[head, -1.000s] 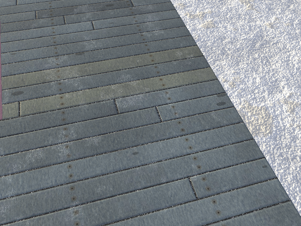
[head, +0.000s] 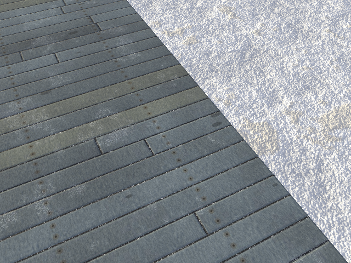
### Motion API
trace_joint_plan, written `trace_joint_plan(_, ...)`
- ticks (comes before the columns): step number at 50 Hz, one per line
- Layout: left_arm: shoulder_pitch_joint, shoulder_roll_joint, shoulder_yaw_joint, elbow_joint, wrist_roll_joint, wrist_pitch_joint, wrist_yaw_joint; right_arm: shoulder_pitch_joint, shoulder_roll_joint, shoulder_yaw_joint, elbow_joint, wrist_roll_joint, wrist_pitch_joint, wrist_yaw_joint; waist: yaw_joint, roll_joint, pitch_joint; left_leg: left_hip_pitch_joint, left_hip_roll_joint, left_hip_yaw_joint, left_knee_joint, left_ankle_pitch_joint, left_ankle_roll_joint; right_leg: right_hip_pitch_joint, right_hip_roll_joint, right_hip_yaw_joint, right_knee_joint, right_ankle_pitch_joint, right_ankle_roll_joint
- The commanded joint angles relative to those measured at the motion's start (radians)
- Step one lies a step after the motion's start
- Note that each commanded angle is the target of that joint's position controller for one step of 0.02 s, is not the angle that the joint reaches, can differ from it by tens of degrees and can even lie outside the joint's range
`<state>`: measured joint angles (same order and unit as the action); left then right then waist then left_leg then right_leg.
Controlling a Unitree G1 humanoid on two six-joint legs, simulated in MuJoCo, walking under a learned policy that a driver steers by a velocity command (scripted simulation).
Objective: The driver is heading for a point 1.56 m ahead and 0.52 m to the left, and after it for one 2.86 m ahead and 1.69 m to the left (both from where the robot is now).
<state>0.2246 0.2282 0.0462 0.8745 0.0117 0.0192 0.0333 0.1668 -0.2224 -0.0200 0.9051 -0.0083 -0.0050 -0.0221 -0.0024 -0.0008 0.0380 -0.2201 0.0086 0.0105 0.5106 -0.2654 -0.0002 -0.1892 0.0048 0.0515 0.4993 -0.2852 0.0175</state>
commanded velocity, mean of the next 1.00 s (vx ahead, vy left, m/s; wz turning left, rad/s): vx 0.00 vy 0.00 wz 0.00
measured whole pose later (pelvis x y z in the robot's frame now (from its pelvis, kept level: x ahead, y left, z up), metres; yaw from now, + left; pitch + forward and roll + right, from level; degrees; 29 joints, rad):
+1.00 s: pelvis +0.01 +0.01 +0.00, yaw +1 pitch -1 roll +0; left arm 0.26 0.18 0.03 1.13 0.00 0.01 0.05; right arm 0.23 -0.20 -0.02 1.08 0.00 0.00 -0.04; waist -0.01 0.00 0.04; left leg -0.21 -0.01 0.01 0.47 -0.25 0.02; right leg -0.17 -0.02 0.05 0.46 -0.27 0.03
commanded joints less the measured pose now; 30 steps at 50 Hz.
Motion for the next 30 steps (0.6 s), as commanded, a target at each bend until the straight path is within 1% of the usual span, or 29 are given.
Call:
trace_joint_plan(1,0.000,0.096,0.022,-0.018,-0.002,-0.013,0.007,-0.015,-0.115,-0.024,-0.025,0.002,-0.012,-0.004,-0.005,0.000,-0.027,0.006,0.045,-0.051,-0.107,0.086,0.026,-0.010,-0.025,0.024,-0.080,0.145,-0.015)
trace_joint_plan(15,0.037,0.081,0.016,0.119,-0.006,-0.015,0.017,0.011,-0.104,-0.019,0.077,0.007,-0.007,-0.010,-0.004,0.006,-0.012,0.023,0.031,-0.042,-0.121,0.125,0.033,-0.001,-0.022,0.006,-0.098,0.166,-0.010)
trace_joint_plan(22,0.047,0.071,0.010,0.165,-0.008,-0.015,0.018,0.028,-0.101,-0.017,0.108,0.009,-0.005,-0.013,-0.004,0.003,-0.007,0.028,0.026,-0.040,-0.123,0.140,0.035,-0.003,-0.021,-0.002,-0.105,0.168,-0.008)
trace_joint_plan(30,0.060,0.062,0.004,0.201,-0.009,-0.016,0.019,0.050,-0.095,-0.015,0.131,0.010,-0.003,-0.014,-0.004,0.001,-0.003,0.031,0.022,-0.038,-0.124,0.148,0.037,-0.008,-0.021,-0.008,-0.109,0.166,-0.007)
